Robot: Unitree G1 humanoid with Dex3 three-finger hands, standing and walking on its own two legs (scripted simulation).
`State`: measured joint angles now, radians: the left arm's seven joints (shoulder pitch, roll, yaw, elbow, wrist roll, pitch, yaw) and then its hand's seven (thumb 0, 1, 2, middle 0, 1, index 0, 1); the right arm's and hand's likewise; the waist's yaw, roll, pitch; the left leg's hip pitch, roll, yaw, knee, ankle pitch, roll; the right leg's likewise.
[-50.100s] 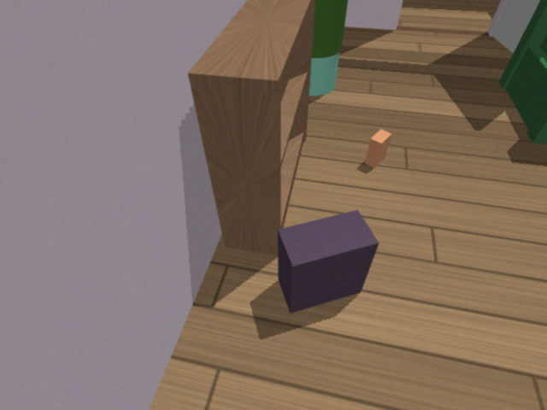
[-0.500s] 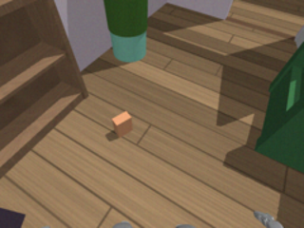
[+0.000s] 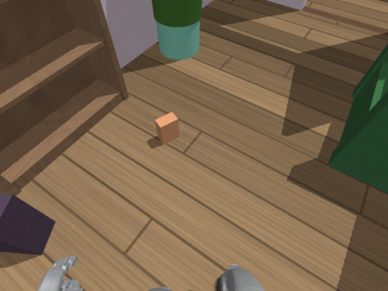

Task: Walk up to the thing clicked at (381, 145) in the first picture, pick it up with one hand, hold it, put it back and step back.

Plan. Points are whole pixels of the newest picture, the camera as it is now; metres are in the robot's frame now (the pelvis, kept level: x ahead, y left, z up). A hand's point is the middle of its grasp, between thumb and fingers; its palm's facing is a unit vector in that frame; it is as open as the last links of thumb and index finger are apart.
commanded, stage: step back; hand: left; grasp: from above
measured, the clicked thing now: (167, 128) +1.03 +0.19 -0.66
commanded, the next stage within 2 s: stand in 1.28 s
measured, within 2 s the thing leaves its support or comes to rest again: neither
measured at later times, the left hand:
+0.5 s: hand out of the picture -0.08 +0.24 -0.12, palm faces -0.04 -0.90 -0.43, open 7.4 cm
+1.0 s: hand out of the picture -0.03 +0.23 -0.12, palm faces -0.01 -0.92 -0.40, open 7.4 cm
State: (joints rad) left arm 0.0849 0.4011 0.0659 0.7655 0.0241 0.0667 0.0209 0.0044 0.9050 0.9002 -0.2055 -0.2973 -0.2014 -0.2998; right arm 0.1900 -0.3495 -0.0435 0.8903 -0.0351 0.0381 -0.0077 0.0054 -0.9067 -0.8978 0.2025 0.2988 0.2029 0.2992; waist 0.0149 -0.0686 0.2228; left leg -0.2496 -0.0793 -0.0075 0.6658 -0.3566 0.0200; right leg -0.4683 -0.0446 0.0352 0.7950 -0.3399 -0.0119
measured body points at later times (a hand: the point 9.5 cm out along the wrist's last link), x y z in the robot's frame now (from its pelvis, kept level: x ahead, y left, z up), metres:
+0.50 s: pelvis -0.13 -0.03 +0.01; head -0.11 -0.06 +0.46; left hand -0.08 +0.29 -0.09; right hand -0.07 -0.35 -0.12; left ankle -0.10 +0.12 -0.68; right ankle -0.15 -0.14 -0.71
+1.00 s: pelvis -0.11 -0.04 +0.01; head -0.10 -0.05 +0.46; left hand -0.03 +0.28 -0.10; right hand -0.06 -0.35 -0.12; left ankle -0.12 +0.10 -0.69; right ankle -0.08 -0.14 -0.71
